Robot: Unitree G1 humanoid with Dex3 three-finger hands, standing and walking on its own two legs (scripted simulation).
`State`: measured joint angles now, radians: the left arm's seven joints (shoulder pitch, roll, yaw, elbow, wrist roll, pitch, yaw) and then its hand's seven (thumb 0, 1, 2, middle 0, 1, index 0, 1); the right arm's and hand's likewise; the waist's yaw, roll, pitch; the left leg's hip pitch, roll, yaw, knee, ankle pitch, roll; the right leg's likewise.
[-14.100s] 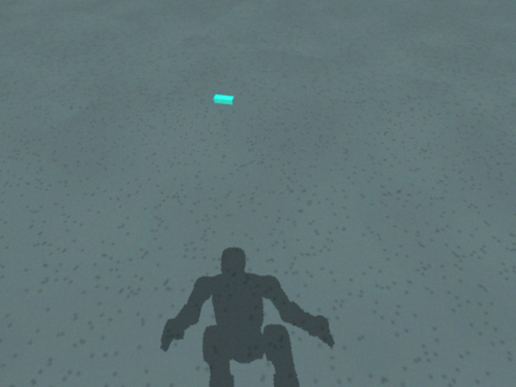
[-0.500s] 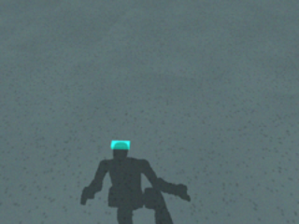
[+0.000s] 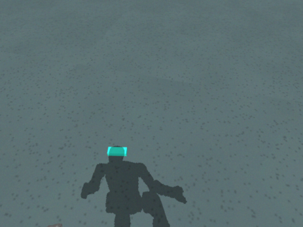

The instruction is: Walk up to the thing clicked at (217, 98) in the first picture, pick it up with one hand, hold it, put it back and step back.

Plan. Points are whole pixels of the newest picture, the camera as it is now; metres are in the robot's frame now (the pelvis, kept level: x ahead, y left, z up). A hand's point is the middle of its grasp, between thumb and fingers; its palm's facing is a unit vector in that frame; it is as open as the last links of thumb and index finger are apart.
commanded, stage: walk up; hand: left
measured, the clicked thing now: (117, 151) +0.75 +0.26 -0.75
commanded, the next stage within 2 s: stand in 0.24 s
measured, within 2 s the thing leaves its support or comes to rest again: neither
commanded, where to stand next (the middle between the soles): +0.36 +0.03 m, yaw -1 degrees
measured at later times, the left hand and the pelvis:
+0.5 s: hand out of the picture +0.07 +0.25 -0.15, palm faces -0.03 -0.94 -0.33, open 7.3 cm; pelvis -0.01 +0.00 +0.01, yaw -1 degrees
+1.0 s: hand out of the picture +0.05 +0.25 -0.15, palm faces -0.06 -0.94 -0.33, open 7.3 cm; pelvis -0.02 +0.00 +0.01, yaw -1 degrees
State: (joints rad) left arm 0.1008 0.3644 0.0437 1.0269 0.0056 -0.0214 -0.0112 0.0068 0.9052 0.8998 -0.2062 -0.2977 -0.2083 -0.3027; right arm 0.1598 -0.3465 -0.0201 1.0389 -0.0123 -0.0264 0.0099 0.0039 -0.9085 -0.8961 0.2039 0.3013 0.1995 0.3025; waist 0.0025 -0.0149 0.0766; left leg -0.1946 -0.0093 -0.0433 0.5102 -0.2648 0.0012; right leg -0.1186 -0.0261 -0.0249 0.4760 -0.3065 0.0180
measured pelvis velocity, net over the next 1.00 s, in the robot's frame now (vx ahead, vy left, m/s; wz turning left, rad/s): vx -0.02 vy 0.00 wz -0.02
